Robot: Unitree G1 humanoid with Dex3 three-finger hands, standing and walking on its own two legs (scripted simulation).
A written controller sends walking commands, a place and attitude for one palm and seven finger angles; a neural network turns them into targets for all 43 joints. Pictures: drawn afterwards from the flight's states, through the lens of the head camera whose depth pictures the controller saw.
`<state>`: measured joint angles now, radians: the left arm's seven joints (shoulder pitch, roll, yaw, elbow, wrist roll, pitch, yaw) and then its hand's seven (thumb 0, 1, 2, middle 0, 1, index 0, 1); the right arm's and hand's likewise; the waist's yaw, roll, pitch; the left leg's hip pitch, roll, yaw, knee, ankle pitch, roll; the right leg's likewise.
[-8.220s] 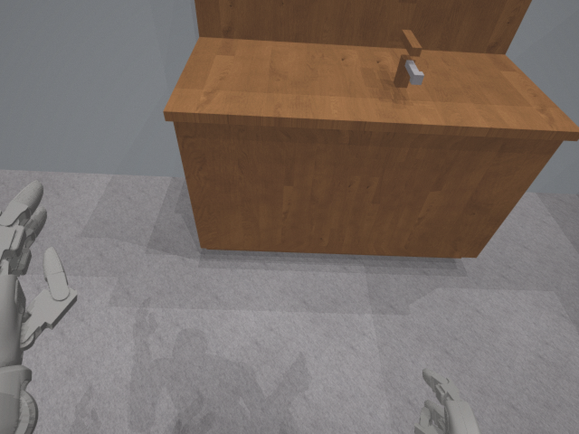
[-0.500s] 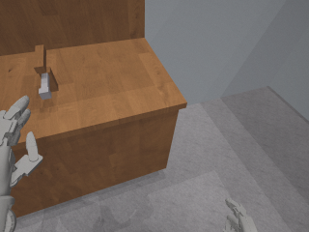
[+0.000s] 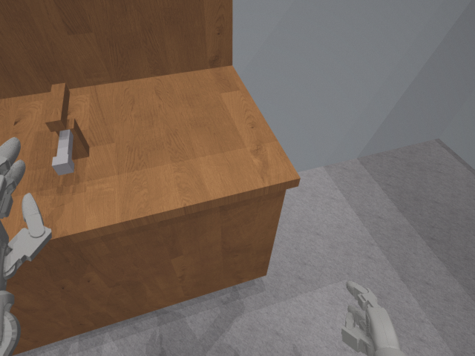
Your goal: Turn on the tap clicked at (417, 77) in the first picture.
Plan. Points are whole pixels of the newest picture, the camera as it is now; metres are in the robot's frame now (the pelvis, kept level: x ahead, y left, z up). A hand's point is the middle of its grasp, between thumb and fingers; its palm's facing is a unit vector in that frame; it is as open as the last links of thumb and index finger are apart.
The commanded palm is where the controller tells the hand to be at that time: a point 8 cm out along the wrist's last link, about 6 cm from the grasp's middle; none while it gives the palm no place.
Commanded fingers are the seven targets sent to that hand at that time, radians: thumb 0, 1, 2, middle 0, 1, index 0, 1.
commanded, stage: shuffle to correct the standing spot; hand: left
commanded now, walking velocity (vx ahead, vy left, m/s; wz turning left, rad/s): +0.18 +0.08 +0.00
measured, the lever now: (63, 164) +0.42 +0.38 +0.06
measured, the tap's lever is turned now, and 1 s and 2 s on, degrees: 0 0 0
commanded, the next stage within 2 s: come to a stop and stand still in 0.56 s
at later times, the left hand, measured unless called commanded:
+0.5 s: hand (66, 201) +0.26 +0.25 +0.17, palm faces +0.39 -0.82 -0.42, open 7.4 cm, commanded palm +0.22 +0.28 +0.19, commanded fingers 0.00 0.90 0.90 -0.20 -0.30 -0.20 -0.30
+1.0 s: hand (23, 154) +0.31 +0.31 +0.20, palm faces +0.39 -0.85 -0.35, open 7.4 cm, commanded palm +0.26 +0.36 +0.19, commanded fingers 0.00 0.90 0.90 -0.20 -0.30 -0.20 -0.30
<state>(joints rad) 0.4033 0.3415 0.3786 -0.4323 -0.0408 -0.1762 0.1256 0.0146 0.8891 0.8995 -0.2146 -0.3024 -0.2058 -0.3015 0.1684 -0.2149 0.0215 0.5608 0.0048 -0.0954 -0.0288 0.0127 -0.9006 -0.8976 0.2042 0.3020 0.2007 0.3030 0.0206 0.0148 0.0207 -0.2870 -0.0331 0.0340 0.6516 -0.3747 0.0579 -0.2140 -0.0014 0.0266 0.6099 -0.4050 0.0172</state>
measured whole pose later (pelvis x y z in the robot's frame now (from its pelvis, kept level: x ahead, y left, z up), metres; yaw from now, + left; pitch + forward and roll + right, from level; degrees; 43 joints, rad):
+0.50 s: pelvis +0.05 +0.01 +0.00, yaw +0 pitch -3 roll -1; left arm 0.50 0.33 0.37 -0.45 -0.05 -0.22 0.11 0.01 0.89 0.90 -0.22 -0.30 -0.21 -0.30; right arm 0.23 -0.23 0.00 0.63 0.00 -0.03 -0.01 0.02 -0.90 -0.90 0.20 0.30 0.20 0.30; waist -0.01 0.04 0.05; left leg -0.51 0.01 0.01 1.23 -0.37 0.01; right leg -0.25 0.01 -0.13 0.59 -0.29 -0.06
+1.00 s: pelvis +0.09 +0.08 +0.01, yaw -1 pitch -3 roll -1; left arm 0.41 0.35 0.36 -0.58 -0.06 -0.15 0.12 0.02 0.89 0.90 -0.21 -0.30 -0.20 -0.30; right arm 0.14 -0.12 0.07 0.58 -0.01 -0.15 -0.01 0.01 -0.90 -0.90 0.21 0.30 0.20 0.30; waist 0.03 0.00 0.09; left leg -0.26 0.04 0.06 0.50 -0.20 0.01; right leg -0.20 0.04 -0.06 0.45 -0.20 -0.04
